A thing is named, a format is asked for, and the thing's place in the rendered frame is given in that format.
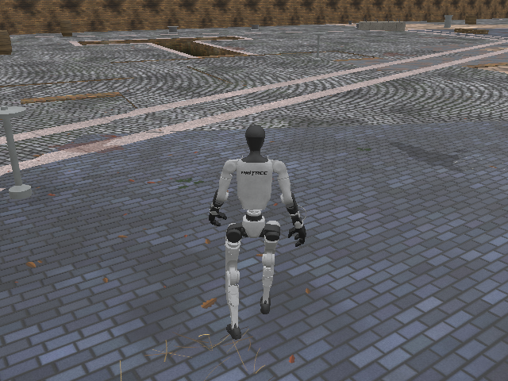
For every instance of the robot right thigh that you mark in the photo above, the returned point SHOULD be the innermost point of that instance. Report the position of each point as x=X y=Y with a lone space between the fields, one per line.
x=271 y=238

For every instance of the right robot shin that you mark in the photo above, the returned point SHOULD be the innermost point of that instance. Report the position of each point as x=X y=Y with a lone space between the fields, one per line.
x=267 y=278

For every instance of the robot right upper arm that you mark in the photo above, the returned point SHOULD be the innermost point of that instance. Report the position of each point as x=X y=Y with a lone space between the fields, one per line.
x=283 y=179

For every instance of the robot left upper arm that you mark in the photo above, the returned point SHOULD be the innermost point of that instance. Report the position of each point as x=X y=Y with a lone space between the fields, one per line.
x=225 y=179

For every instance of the robot left hand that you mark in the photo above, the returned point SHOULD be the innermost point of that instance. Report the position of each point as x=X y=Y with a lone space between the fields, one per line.
x=219 y=215

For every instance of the left robot forearm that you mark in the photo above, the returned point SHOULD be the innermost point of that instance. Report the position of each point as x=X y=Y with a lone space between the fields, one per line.
x=216 y=205

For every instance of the right robot forearm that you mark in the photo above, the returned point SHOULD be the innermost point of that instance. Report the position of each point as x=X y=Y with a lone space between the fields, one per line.
x=292 y=208

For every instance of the robot right hand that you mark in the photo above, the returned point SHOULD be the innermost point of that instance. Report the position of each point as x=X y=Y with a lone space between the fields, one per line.
x=301 y=234

